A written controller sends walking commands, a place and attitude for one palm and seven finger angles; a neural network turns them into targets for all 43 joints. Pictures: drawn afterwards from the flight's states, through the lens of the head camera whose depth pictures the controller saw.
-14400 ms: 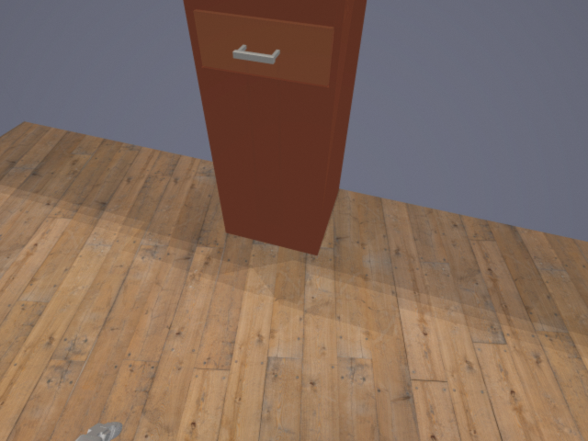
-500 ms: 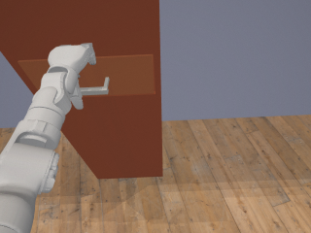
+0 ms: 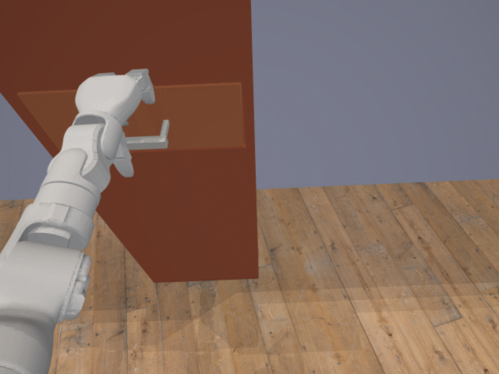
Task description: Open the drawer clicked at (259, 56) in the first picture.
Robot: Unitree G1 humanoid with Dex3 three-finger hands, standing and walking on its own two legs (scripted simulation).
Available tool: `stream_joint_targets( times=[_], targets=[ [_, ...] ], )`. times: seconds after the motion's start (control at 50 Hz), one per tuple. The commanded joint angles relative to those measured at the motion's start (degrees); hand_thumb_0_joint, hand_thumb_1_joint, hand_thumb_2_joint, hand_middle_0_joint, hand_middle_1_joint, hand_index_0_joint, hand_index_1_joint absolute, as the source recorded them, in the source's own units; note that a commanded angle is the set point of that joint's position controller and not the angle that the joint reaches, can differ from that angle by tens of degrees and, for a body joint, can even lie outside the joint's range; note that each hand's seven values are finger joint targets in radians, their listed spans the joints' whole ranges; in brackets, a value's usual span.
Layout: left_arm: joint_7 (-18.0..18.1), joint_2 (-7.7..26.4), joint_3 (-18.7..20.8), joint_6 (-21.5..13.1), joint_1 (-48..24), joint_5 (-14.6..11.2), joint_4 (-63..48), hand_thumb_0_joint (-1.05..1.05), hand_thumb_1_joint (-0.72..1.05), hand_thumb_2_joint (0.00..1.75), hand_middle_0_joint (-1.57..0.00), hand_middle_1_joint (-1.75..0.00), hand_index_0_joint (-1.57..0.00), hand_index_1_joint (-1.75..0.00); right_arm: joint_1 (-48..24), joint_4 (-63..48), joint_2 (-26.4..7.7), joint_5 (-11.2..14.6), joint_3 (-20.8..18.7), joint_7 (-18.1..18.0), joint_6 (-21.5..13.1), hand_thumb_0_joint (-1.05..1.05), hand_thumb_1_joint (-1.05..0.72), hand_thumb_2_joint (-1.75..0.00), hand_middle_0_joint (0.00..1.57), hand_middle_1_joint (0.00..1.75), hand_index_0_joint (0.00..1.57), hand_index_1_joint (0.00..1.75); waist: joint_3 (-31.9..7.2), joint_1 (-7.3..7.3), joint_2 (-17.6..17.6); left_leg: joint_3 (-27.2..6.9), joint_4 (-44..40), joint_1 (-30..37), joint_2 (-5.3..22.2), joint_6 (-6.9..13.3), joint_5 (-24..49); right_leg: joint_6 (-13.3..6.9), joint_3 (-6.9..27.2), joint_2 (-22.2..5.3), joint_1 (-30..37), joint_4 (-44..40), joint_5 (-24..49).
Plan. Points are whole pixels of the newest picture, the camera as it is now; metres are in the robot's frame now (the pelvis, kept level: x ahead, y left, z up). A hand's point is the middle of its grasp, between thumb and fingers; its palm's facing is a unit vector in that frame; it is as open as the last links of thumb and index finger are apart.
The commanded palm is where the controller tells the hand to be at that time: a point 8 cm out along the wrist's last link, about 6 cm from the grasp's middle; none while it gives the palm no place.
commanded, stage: move the hooked fingers above the handle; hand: left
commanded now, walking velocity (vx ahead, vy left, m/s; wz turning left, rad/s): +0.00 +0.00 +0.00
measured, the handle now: (137, 135) +0.52 +0.21 +0.09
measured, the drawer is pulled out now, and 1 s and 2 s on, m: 0.00 0.00 0.00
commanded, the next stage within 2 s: lift the fingers back up to retry in 1.58 s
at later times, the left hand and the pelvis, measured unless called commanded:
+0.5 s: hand (121, 136) +0.48 +0.22 +0.12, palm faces -0.02 -0.01 -1.00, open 13.8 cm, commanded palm +0.47 +0.23 +0.20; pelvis +0.00 +0.00 +0.00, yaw +0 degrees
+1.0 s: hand (107, 139) +0.45 +0.23 +0.14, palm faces -0.08 -0.01 -1.00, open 13.8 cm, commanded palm +0.45 +0.22 +0.20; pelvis +0.00 +0.01 +0.00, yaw +0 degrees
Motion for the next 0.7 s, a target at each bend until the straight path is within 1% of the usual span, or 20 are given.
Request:
stream_joint_targets(
  times=[0.0, 0.04, 0.08, 0.12, 0.18, 0.22, 0.28, 0.3, 0.34, 0.36, 0.38, 0.42, 0.44, 0.5, 0.52, 0.54, 0.6, 0.62, 0.64, 0.68],
  targets=[
    [-0.89, 19.65, 6.32, 5.33, -25.46, 1.57, -3.09, 0.00, -0.50, 0.30, -0.30, -1.20, -0.30, -1.20, 1.12, -6.38, -7.91, 0.24, -1.64, -1.31, -0.88, 0.00, -0.90, -0.90, 0.20, 0.30, 0.20, 0.30, -16.25, -0.61, -6.78, 0.77, -3.09, 5.74, -1.02, 1.82, 16.11, -0.27, 0.56, 0.48, 11.71, -4.25, 17.56],
    [-2.35, 20.09, 6.04, 4.85, -24.11, 1.78, -1.70, 0.00, -0.50, 0.30, -0.30, -1.20, -0.30, -1.20, 0.59, -7.03, -8.11, 0.51, -1.29, -1.95, -0.76, 0.00, -0.90, -0.90, 0.20, 0.30, 0.20, 0.30, -13.51, -0.62, -8.20, 0.91, -3.75, 4.41, -1.04, 1.88, 12.70, -0.11, 0.79, 0.27, 11.00, -4.93, 14.49],
    [-3.62, 19.35, 5.53, 3.30, -24.24, 1.17, -2.45, 0.00, -0.50, 0.30, -0.30, -1.20, -0.30, -1.20, 0.49, -7.77, -8.01, 0.50, -1.35, -2.40, -1.06, 0.00, -0.90, -0.90, 0.20, 0.30, 0.20, 0.30, -13.72, -0.95, -8.94, 1.10, -3.70, 4.83, -0.89, 2.09, 11.83, 0.02, 1.29, -0.13, 11.55, -5.48, 13.71],
    [-4.47, 20.04, 5.84, 2.06, -22.61, 1.30, -1.71, 0.00, -0.50, 0.30, -0.30, -1.20, -0.30, -1.20, 0.48, -8.33, -7.86, 0.54, -1.07, -2.77, -1.04, 0.00, -0.90, -0.90, 0.20, 0.30, 0.20, 0.30, -13.41, -0.48, -7.24, 1.21, -3.76, 4.29, -0.98, 1.95, 10.32, 0.00, 1.58, -0.23, 10.97, -5.11, 12.47],
    [-5.01, 18.73, 4.73, -0.34, -24.44, 1.15, -3.63, 0.00, -0.50, 0.30, -0.30, -1.20, -0.30, -1.20, 0.75, -8.99, -7.70, 0.51, -1.14, -2.97, -1.61, 0.00, -0.90, -0.90, 0.20, 0.30, 0.20, 0.30, -13.22, -1.35, -6.74, 1.09, -3.01, 4.38, -0.85, 2.00, 9.09, 0.04, 1.92, -0.30, 9.40, -5.20, 10.52],
    [-4.66, 21.12, 6.93, -2.17, -24.44, 0.95, -5.47, 0.00, -0.50, 0.30, -0.30, -1.20, -0.30, -1.20, 1.39, -9.21, -7.64, 0.32, -1.38, -3.19, -2.12, 0.00, -0.90, -0.90, 0.20, 0.30, 0.20, 0.30, -15.59, -0.82, -6.16, 1.00, -2.45, 4.49, -0.99, 2.17, 9.11, 0.13, 2.46, -0.31, 10.28, -4.73, 11.17],
    [-3.72, 18.68, 4.96, -5.72, -30.81, 0.08, -12.04, 0.00, -0.50, 0.30, -0.30, -1.20, -0.30, -1.20, 2.65, -9.04, -7.13, -0.07, -2.09, -3.15, -2.87, 0.00, -0.90, -0.90, 0.20, 0.30, 0.20, 0.30, -18.89, -2.64, -3.93, 0.40, -0.98, 6.80, -1.22, 2.39, 10.67, 0.10, 2.71, -0.10, 8.95, -4.31, 12.23],
    [-2.83, 21.21, 6.95, -6.75, -32.15, 0.25, -13.76, 0.00, -0.50, 0.30, -0.30, -1.20, -0.30, -1.20, 3.29, -8.61, -7.20, -0.04, -2.38, -3.08, -3.07, 0.00, -0.90, -0.90, 0.20, 0.30, 0.20, 0.30, -20.54, -2.19, -1.25, 0.04, -0.78, 7.69, -1.26, 2.25, 11.10, -0.10, 2.69, 0.19, 8.37, -3.87, 12.12],
    [-1.28, 19.57, 6.19, -8.13, -34.43, -0.13, -18.28, 0.00, -0.50, 0.30, -0.30, -1.20, -0.30, -1.20, 4.09, -8.30, -6.67, -0.52, -2.91, -2.75, -3.45, 0.00, -0.90, -0.90, 0.20, 0.30, 0.20, 0.30, -24.29, -2.22, 2.75, -0.29, 0.28, 11.49, -1.59, 2.27, 14.88, -0.54, 2.42, 0.65, 7.57, -3.03, 14.58],
    [-0.34, 20.57, 7.17, -8.52, -35.62, -0.09, -19.47, 0.00, -0.50, 0.30, -0.30, -1.20, -0.30, -1.20, 4.75, -7.63, -6.78, -0.68, -3.22, -2.66, -3.55, 0.00, -0.90, -0.90, 0.20, 0.30, 0.20, 0.30, -25.69, -2.53, 3.16, -0.46, 0.76, 12.65, -1.47, 2.17, 16.43, -0.64, 2.08, 0.87, 7.17, -2.63, 15.53],
    [0.42, 20.46, 7.21, -8.56, -36.07, -0.38, -19.50, 0.00, -0.50, 0.30, -0.30, -1.20, -0.30, -1.20, 5.23, -7.11, -6.84, -0.96, -3.31, -2.49, -3.66, 0.00, -0.90, -0.90, 0.20, 0.30, 0.20, 0.30, -26.72, -2.78, 2.70, -0.62, 1.35, 13.10, -1.51, 2.21, 18.29, -0.70, 1.92, 1.01, 7.49, -2.45, 16.76],
    [2.19, 22.19, 9.94, -7.36, -33.21, -0.46, -18.05, 0.00, -0.50, 0.30, -0.30, -1.20, -0.30, -1.20, 5.58, -6.35, -6.86, -0.98, -3.47, -1.92, -3.34, 0.00, -0.90, -0.90, 0.20, 0.30, 0.20, 0.30, -27.83, -1.46, 3.25, -0.84, 1.40, 13.33, -1.54, 1.88, 21.49, -0.93, 1.25, 1.41, 8.44, -1.58, 19.34],
    [2.55, 19.62, 8.33, -6.09, -32.21, -0.63, -16.23, 0.00, -0.50, 0.30, -0.30, -1.20, -0.30, -1.20, 5.41, -6.05, -6.64, -0.93, -3.37, -1.57, -3.14, 0.00, -0.90, -0.90, 0.20, 0.30, 0.20, 0.30, -26.85, -1.57, 2.60, -0.81, 1.28, 13.20, -1.47, 1.71, 22.47, -0.93, 0.71, 1.52, 8.00, -1.45, 19.80],
    [2.97, 19.99, 8.75, -3.06, -31.74, -1.16, -13.31, 0.00, -0.50, 0.30, -0.30, -1.20, -0.30, -1.20, 4.89, -5.17, -7.46, -0.57, -3.21, -0.84, -2.62, 0.00, -0.90, -0.90, 0.20, 0.30, 0.20, 0.30, -22.45, -1.84, 0.47, -0.76, 0.32, 11.06, -0.95, 1.59, 22.53, -0.87, 0.13, 1.67, 7.36, -2.07, 19.93],
    [3.19, 21.81, 10.61, -2.26, -30.40, -0.97, -12.62, 0.00, -0.50, 0.30, -0.30, -1.20, -0.30, -1.20, 4.60, -5.19, -7.52, -0.60, -3.23, -0.76, -2.46, 0.00, -0.90, -0.90, 0.20, 0.30, 0.20, 0.30, -22.64, -0.89, -0.51, -0.70, -0.13, 10.49, -0.99, 1.62, 22.15, -0.91, 0.08, 1.67, 8.73, -2.10, 19.78],
    [3.36, 22.97, 10.84, -1.82, -31.49, -0.49, -13.52, 0.00, -0.50, 0.30, -0.30, -1.20, -0.30, -1.20, 4.15, -5.29, -7.69, -0.54, -3.08, -0.76, -2.27, 0.00, -0.90, -0.90, 0.20, 0.30, 0.20, 0.30, -23.05, -0.84, 0.40, -0.66, -0.36, 10.37, -1.09, 1.59, 22.37, -0.99, 0.10, 1.58, 9.35, -1.94, 20.14],
    [2.91, 21.43, 9.73, -1.14, -31.86, -0.40, -14.87, 0.00, -0.50, 0.30, -0.30, -1.20, -0.30, -1.20, 3.22, -5.69, -7.25, -0.45, -3.02, -0.50, -2.01, 0.00, -0.90, -0.90, 0.20, 0.30, 0.20, 0.30, -23.40, -0.63, 1.13, -0.75, -0.79, 11.94, -0.89, 1.57, 24.36, -1.19, -0.15, 1.62, 10.04, -2.03, 21.15],
    [2.75, 22.21, 10.92, -0.91, -29.75, -0.28, -14.82, 0.00, -0.50, 0.30, -0.30, -1.20, -0.30, -1.20, 2.77, -5.97, -7.20, -0.50, -3.12, -0.52, -1.94, 0.00, -0.90, -0.90, 0.20, 0.30, 0.20, 0.30, -23.68, 0.24, 0.18, -0.73, -0.98, 12.19, -0.84, 1.62, 24.47, -1.18, -0.22, 1.66, 10.76, -2.00, 20.97],
    [2.38, 21.08, 9.92, -0.70, -29.22, -0.36, -14.93, 0.00, -0.50, 0.30, -0.30, -1.20, -0.30, -1.20, 2.26, -6.44, -7.16, -0.52, -2.93, -0.55, -1.91, 0.00, -0.90, -0.90, 0.20, 0.30, 0.20, 0.30, -22.75, 0.01, -0.19, -0.69, -1.22, 12.19, -0.87, 1.73, 24.30, -1.13, -0.20, 1.60, 10.66, -2.32, 20.94],
    [1.73, 23.34, 11.73, -1.04, -28.03, -0.24, -14.78, 0.00, -0.50, 0.30, -0.30, -1.20, -0.30, -1.20, 1.93, -6.84, -7.47, -0.58, -2.70, -0.85, -1.70, 0.00, -0.90, -0.90, 0.20, 0.30, 0.20, 0.30, -23.08, 0.65, -1.63, -0.72, -1.73, 11.20, -0.80, 1.72, 24.34, -1.19, -0.20, 1.37, 12.62, -2.41, 21.25]
  ],
)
